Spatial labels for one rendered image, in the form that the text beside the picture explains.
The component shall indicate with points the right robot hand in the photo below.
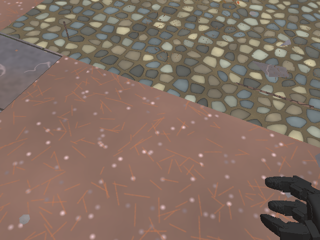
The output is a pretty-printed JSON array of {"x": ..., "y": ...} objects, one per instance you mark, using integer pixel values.
[{"x": 307, "y": 215}]

